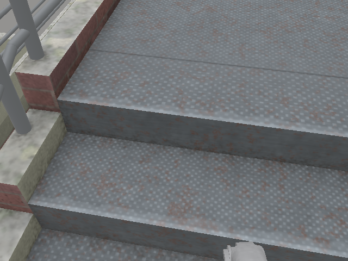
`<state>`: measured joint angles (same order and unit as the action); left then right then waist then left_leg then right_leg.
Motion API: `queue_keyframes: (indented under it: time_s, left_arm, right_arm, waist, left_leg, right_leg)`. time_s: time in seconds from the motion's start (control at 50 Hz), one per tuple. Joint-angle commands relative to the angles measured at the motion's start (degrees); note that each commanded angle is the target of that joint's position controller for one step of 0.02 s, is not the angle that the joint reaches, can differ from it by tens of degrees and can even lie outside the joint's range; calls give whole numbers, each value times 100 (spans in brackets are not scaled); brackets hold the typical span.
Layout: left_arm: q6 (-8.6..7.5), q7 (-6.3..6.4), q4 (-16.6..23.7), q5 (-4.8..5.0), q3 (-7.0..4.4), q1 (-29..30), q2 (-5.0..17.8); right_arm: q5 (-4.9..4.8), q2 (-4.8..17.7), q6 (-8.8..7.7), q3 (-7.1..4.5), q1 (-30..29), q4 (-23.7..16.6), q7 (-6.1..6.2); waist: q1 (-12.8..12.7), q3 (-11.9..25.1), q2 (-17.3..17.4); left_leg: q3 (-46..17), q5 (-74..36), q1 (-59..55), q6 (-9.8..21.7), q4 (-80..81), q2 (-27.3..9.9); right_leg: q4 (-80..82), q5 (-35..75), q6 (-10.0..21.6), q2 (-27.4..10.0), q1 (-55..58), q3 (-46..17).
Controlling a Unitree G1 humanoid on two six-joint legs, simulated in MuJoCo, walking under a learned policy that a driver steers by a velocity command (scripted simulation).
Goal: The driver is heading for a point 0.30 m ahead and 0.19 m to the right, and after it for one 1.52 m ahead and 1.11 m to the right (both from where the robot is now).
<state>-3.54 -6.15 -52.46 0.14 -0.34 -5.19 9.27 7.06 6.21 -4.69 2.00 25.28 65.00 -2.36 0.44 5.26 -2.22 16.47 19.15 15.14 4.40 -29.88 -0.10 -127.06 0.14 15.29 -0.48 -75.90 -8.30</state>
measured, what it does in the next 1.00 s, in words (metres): climbs, turning right: right foot 0.16 m higher, then left foot 0.16 m higher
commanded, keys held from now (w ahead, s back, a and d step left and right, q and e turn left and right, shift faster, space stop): w+e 1.00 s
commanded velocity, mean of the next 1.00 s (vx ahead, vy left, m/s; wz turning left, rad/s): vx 0.50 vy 0.00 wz -0.57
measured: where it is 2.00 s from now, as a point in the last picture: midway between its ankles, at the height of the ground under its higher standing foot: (311, 117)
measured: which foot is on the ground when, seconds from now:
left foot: down 0.00-0.28, up 0.30-0.68, down 0.70-1.00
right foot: up 0.00-0.20, down 0.22-0.74, up 0.76-1.00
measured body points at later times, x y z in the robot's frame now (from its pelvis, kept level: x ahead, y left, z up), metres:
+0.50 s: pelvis +0.29 -0.03 +0.14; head +0.29 -0.02 +0.59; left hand +0.25 +0.20 -0.02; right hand +0.39 -0.29 +0.03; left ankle +0.35 +0.12 -0.33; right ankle +0.25 -0.11 -0.57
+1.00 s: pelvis +0.55 -0.01 +0.31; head +0.54 -0.01 +0.76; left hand +0.80 +0.11 +0.19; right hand +0.38 -0.18 +0.15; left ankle +0.61 +0.08 -0.40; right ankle +0.55 -0.17 -0.22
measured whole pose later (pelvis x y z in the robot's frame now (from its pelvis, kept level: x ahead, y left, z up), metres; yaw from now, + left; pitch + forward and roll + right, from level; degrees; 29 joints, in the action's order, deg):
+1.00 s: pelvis +0.55 -0.01 +0.31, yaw -34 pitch +3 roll +3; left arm -4.6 -7.0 -56.1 -1.9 -1.9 -7.0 14.5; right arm 4.8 11.3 -3.8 0.6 22.3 64.2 0.1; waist 3.0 5.6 -2.9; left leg 13.3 20.1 20.7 1.7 -38.2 -1.9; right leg -97.0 -1.1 10.9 0.5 -62.8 -6.5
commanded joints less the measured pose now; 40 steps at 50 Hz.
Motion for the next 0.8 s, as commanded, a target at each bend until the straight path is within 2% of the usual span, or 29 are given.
queue_keyframes:
  time_s: [0.02, 0.08, 0.12, 0.14, 0.18, 0.22, 0.24, 0.26, 0.28, 0.3, 0.32, 0.34, 0.36, 0.42, 0.44, 0.48, 0.5, 0.56, 0.58, 0.6, 0.62, 0.64, 0.66, 0.7, 0.72, 0.74, 0.76, 0.78, 0.8]
  left_arm:
    - [-10, 131, 607, 15, 156, 848, 41]
    - [191, 240, 943, -49, 172, 1658, 156]
    - [474, 255, 1182, -51, 204, 2248, 4]
    - [509, 151, 1137, -138, 198, 2021, -105]
    - [535, 18, 1278, -58, 222, 2001, -180]
    - [433, 9, 1133, -40, 100, 1240, 52]
    - [331, 123, 963, -2, 2, 631, 205]
    - [270, 306, 582, 33, -133, -464, 618]
    - [297, 397, 100, -3, -287, -1755, 892]
    - [303, 398, -413, -294, -347, -2744, 1274]
    - [302, 481, -441, -486, -431, -2864, 1280]
    - [197, 493, -487, -403, -412, -2632, 1094]
    - [184, 414, -726, -347, -336, -2393, 676]
    - [57, 205, -784, -327, 60, -879, -249]
    - [-38, 185, -872, -305, 90, -738, -207]
    - [-234, 247, -750, -388, 71, -620, -30]
    - [-319, 341, -819, -496, 92, -1140, 45]
    - [-311, 477, -1397, -689, 89, -2570, 126]
    - [-342, 410, -1503, -708, 86, -2876, 277]
    - [-335, 355, -1456, -659, 77, -2960, 323]
    - [-257, 132, -1005, -447, 99, -2107, 428]
    - [-317, 66, -600, -244, 90, -1907, 542]
    - [-293, 18, -534, -251, 3, -1653, 939]
    - [-479, 107, -178, 64, -214, -1627, 1474]
    - [-532, 74, -273, -125, -213, -1839, 1005]
    - [-521, 45, -282, -392, -85, -2590, 161]
    - [-349, -1, -506, -337, -188, -1836, 220]
    - [-359, 11, -419, -251, -281, -1435, 279]
    - [-323, 93, -572, -167, -257, -1428, 180]
  right_arm:
    - [222, 194, -88, 84, 608, 103, -45]
    - [297, 137, -100, 169, 1136, 256, -204]
    - [-37, 182, -113, 210, 683, 63, -336]
    - [-172, 371, -153, 195, 260, -167, -311]
    - [-295, 1062, -291, 88, 504, -63, -280]
    - [-374, 1714, -340, -133, 353, -76, -271]
    - [-316, 1864, -333, -220, 152, -75, -318]
    - [-46, 1557, -404, -191, 217, -231, -314]
    - [4, 1479, -396, -176, 13, -322, -411]
    - [-51, 1083, -256, -205, -463, -496, -582]
    - [-408, 1027, -80, -215, -483, -493, -657]
    - [-357, 658, -105, -190, -594, -611, -518]
    - [-348, 686, -96, -220, -1115, -797, -444]
    - [-354, 435, -37, -85, -1437, -1219, -205]
    - [-304, 626, 40, -104, -1419, -1243, -157]
    - [-430, 738, 82, -95, -1790, -1452, -20]
    - [-512, 626, 47, -28, -2052, -1544, 35]
    - [-497, 646, 4, 162, -3387, -2360, 191]
    - [-427, 783, 8, 189, -3972, -2709, 229]
    - [-394, 673, 39, 254, -4217, -2870, 198]
    - [-338, 534, 185, 320, -4528, -3011, 120]
    - [-405, 189, 187, 360, -4436, -3087, 9]
    - [-580, 221, 245, 331, -3537, -2864, -82]
    - [-502, 1409, 213, -184, -2697, -2706, -16]
    - [-372, 1813, 76, -337, -1561, -2408, 94]
    - [-388, 1904, 53, -343, -346, -2159, 79]
    - [-256, 1929, 119, -297, 410, -1815, 95]
    - [-413, 1886, -9, -288, 164, -1517, 42]
    - [-536, 1745, -3, -346, -689, -1398, 35]
  waist:
    - [85, -450, 509]
    - [283, -435, 510]
    - [185, -423, 697]
    - [-43, -388, 812]
    - [-281, -68, 1056]
    - [-612, -141, 1279]
    - [-778, 90, 1432]
    - [-826, 1037, 1048]
    - [-1177, 1436, 606]
    - [-1256, 1168, -609]
    - [-1314, 926, -532]
    - [-1120, 507, -626]
    - [-853, 187, -268]
    - [220, 208, 727]
    - [413, 125, 803]
    - [442, 31, 434]
    - [220, -3, -211]
    - [-360, -68, -15]
    - [-414, -56, 453]
    - [-498, -116, 295]
    - [-229, -481, 237]
    - [-134, -599, -481]
    - [244, -280, -656]
    - [715, 460, -565]
    - [735, 1165, 18]
    - [803, 2676, 1592]
    - [1339, 1389, 2145]
    - [1041, -49, 1895]
    - [544, -463, 1573]
  left_leg:
    - [-1106, -1110, -1279, 353, 1434, -1367]
    - [-987, -1879, -1746, 543, 1853, -1620]
    - [-545, -3043, -1036, 554, 2424, -1730]
    - [-71, -4391, -490, 471, 2460, -1584]
    - [185, -8273, -557, 662, 1902, -1733]
    - [36, -9940, -1886, 722, 1086, -2035]
    - [75, -10343, -2164, 732, 438, -2028]
    - [-143, -10240, -607, 395, -728, -1794]
    - [-464, -8101, 899, 316, -2023, -1328]
    - [-900, -2038, 2886, 118, -4277, -92]
    - [-2416, -1900, 3558, 302, -6587, 92]
    - [-2996, -2217, 4084, 314, -7664, 99]
    - [-2893, -2017, 4694, 430, -8696, 367]
    - [-2926, -1706, 5599, 678, -9421, 214]
    - [-2606, -1400, 5697, 614, -9023, 51]
    - [-2064, -838, 4980, 488, -7882, -201]
    - [-1906, -365, 4982, 365, -8838, -133]
    - [-2413, 1146, 6659, 433, -8780, -298]
    - [-2352, 706, 6826, 389, -7214, -531]
    - [-2258, 258, 6525, 415, -6323, -700]
    - [-1500, 1013, 4081, 207, -4777, -629]
    - [-976, 729, 2249, -123, -5398, -427]
    - [-1069, -678, 1302, -238, -5941, -194]
    - [-722, 452, 915, -159, -3747, 510]
    - [-2284, -1465, -446, 578, -2999, -168]
    - [-5869, -413, -2488, 1883, -986, -1713]
    - [-8233, 2971, -1622, 1829, 674, -2135]
    - [-7471, 4671, -383, 1312, 783, -1806]
    - [-6320, 3690, 646, 1264, 432, -1830]
  right_leg:
    - [198, -26, 445, -111, -1562, 32]
    - [1839, 259, 163, -319, -1611, 441]
    - [3032, -758, -66, -555, -394, 1362]
    - [3238, -1112, -120, -419, 773, 1739]
    - [3962, -1488, -356, 119, 2202, 2122]
    - [5757, -2348, -496, 597, 2467, 2047]
    - [6444, -2280, -546, 805, 3074, 1915]
    - [5852, -591, -145, 650, 5477, 996]
    - [7003, -958, 3, 566, 7099, -192]
    - [8994, -1512, 504, -170, 7919, -2201]
    - [10000, -2415, 489, -604, 7436, -3628]
    - [9982, -2682, 613, -694, 6704, -3636]
    - [9986, -2017, 787, -651, 6379, -3435]
    - [9836, -628, 255, -429, 5509, -2089]
    - [9854, -318, 96, -285, 5284, -1468]
    - [10321, -481, -119, 115, 4373, -579]
    - [10495, -622, -56, 107, 4235, -722]
    - [10358, -711, -202, -577, 5960, -1529]
    - [10329, -931, -328, -668, 6430, -1721]
    - [10594, -1295, -288, -695, 6314, -1750]
    - [11897, -1856, -122, -721, 4091, -1443]
    - [12254, -1504, 46, -809, 2657, -1638]
    - [11929, 666, 18, -944, 2673, -1390]
    - [10715, 4693, -195, -683, 5030, -935]
    - [8621, 4658, -687, -236, 5051, -783]
    - [6705, 750, -833, 690, 3212, -748]
    - [3595, -909, -879, 863, 1593, -1113]
    - [2521, -258, -672, 554, 697, -904]
    - [2381, 104, -603, 285, 971, -490]
Velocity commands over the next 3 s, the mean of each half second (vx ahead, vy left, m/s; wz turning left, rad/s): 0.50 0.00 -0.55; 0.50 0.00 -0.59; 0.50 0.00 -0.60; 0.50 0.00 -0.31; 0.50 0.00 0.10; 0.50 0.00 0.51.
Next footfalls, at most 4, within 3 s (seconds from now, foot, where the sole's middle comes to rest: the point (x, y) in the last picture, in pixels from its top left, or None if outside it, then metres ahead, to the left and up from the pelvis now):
0.22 right None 0.29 -0.12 -0.60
0.70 left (161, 191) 0.65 0.06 -0.44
1.34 right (309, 137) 0.74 -0.40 -0.28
1.86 left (300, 93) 0.95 -0.43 -0.28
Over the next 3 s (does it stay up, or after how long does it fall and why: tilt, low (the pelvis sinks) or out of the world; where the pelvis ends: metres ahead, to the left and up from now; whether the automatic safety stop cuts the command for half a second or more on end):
stays up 1.15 -0.87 0.49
